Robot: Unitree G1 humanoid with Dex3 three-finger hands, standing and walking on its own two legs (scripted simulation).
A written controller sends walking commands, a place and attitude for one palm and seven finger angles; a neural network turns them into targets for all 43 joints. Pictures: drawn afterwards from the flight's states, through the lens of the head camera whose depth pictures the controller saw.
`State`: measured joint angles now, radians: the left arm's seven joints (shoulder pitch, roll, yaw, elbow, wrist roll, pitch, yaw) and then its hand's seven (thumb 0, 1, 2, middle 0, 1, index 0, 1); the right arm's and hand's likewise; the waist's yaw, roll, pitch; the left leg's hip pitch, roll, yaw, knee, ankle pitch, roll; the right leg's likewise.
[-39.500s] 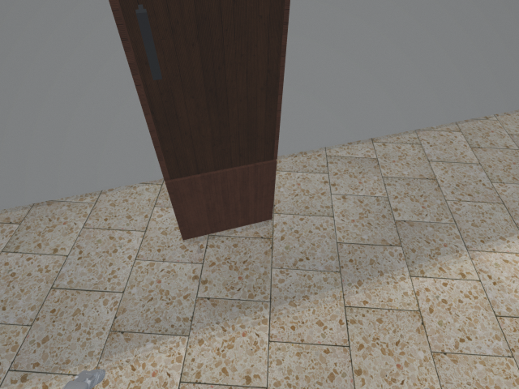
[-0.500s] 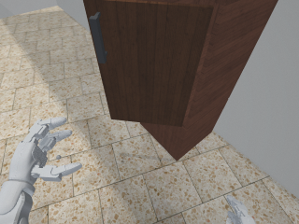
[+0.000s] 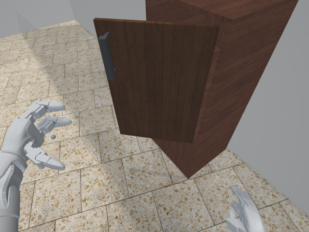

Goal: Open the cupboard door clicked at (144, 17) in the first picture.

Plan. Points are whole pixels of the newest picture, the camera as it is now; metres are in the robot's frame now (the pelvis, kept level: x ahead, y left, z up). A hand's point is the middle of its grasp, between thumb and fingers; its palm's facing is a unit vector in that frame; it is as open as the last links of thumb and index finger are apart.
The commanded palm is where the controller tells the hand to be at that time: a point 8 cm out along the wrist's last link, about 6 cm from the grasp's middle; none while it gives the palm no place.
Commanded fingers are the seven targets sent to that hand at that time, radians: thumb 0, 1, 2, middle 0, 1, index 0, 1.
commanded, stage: raise the hand with hooked fingers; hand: left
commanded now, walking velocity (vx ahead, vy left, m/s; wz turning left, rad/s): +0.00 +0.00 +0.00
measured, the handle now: (109, 56) +0.61 +0.23 +0.15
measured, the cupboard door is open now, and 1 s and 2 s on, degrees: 44 44 44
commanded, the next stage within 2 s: move the hooked fingers beside the handle in 0.64 s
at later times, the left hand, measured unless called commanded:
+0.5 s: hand (55, 121) +0.30 +0.26 +0.16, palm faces +0.04 -1.00 -0.04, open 14.0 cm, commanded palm +0.27 +0.30 +0.17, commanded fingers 0.00 -0.50 0.30 -0.30 -1.20 -0.30 -1.20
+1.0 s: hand (58, 112) +0.32 +0.27 +0.16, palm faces +0.01 -1.00 -0.04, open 14.0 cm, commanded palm +0.31 +0.31 +0.16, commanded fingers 0.00 -0.50 0.30 -0.30 -1.20 -0.30 -1.20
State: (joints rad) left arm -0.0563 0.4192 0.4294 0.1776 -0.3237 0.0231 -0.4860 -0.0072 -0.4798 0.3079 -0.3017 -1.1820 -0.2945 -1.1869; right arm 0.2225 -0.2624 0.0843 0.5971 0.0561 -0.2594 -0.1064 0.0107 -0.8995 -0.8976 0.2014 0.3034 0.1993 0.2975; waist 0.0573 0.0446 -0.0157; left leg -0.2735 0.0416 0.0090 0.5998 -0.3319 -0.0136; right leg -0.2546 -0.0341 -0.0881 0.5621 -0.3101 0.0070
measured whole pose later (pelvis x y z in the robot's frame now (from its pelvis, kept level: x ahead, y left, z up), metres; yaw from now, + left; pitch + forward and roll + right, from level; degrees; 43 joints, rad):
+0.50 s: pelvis +0.00 -0.01 +0.00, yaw -1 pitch -1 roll +0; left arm -0.16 0.44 0.49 0.28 -0.33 0.03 -0.49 -0.01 -0.50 0.30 -0.31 -1.20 -0.30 -1.20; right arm 0.26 -0.29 0.06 0.60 0.07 -0.23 -0.11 0.01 -0.90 -0.90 0.20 0.30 0.20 0.30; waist 0.04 0.04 -0.02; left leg -0.21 0.05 0.03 0.52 -0.30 -0.03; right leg -0.22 -0.02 -0.07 0.52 -0.29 -0.01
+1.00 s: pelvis -0.01 +0.00 +0.01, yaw +0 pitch +0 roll +0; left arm -0.37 0.48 0.43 0.49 -0.27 0.02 -0.50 -0.01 -0.50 0.30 -0.30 -1.20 -0.30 -1.20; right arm 0.24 -0.28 0.09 0.63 0.07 -0.23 -0.13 0.01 -0.90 -0.90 0.20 0.30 0.20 0.30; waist 0.04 0.03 0.01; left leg -0.24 0.04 0.01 0.52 -0.27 -0.02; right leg -0.24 -0.04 -0.09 0.50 -0.26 0.00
